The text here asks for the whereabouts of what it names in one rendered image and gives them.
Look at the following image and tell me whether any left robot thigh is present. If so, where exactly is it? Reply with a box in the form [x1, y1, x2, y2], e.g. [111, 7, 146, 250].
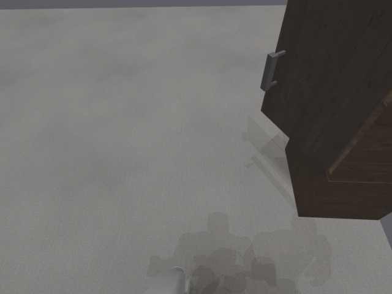
[143, 269, 190, 294]

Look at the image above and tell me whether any left robot shin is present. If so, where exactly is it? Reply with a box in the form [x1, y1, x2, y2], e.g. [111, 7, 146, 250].
[173, 266, 184, 272]

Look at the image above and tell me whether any handle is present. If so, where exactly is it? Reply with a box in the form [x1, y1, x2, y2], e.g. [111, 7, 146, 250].
[260, 50, 286, 91]

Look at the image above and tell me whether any cupboard door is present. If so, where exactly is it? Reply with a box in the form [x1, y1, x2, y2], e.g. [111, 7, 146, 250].
[261, 0, 392, 172]

